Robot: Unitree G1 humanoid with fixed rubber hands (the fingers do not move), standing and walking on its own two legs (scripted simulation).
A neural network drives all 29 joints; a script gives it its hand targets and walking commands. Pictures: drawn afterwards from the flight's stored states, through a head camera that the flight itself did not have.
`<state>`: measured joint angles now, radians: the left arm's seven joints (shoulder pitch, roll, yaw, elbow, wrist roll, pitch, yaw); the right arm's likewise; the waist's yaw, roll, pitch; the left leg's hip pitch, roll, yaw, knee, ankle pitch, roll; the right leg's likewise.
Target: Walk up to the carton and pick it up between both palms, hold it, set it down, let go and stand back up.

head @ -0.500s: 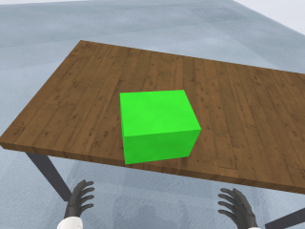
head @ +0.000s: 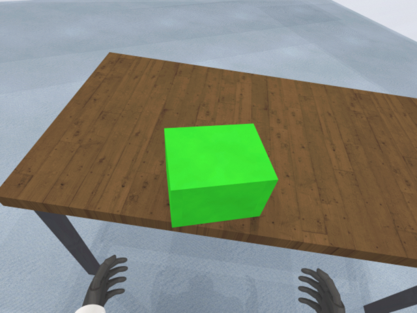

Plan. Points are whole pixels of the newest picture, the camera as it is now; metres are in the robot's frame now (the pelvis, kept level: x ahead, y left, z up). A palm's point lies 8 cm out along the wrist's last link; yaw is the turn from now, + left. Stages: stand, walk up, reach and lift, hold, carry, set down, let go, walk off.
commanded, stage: set down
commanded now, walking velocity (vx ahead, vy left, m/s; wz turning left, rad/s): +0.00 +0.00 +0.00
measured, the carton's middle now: (213, 174) +0.42 +0.03 -0.01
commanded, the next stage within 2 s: let go in 1.08 s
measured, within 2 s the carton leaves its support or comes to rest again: neither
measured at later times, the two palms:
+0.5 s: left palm (99, 304) +0.14 +0.21 -0.08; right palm out of the picture +0.15 -0.22 -0.07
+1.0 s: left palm (100, 302) +0.14 +0.21 -0.09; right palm out of the picture +0.15 -0.22 -0.08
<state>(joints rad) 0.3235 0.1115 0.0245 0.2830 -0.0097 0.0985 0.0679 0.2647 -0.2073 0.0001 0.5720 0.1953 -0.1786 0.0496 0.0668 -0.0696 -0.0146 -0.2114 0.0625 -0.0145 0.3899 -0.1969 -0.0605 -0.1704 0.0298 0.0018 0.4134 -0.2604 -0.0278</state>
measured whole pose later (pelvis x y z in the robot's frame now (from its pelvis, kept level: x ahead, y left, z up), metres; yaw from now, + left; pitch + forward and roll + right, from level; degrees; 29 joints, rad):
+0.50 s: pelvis +0.00 +0.00 +0.00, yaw +0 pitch +1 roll +0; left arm 0.27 0.13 0.02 0.38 -0.01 0.15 0.03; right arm 0.24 -0.17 0.00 0.66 0.11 -0.19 0.01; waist 0.06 -0.06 0.00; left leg -0.21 0.06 -0.01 0.39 -0.20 -0.06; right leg -0.17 0.03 0.00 0.41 -0.26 -0.03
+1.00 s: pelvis +0.00 +0.00 +0.00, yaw +0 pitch +1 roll +0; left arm 0.25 0.14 0.02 0.40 -0.01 0.15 0.02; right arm 0.22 -0.17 0.00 0.71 0.09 -0.20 0.01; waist 0.05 -0.06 0.02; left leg -0.21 0.06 -0.01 0.39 -0.20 -0.06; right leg -0.17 0.03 0.00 0.41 -0.26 -0.03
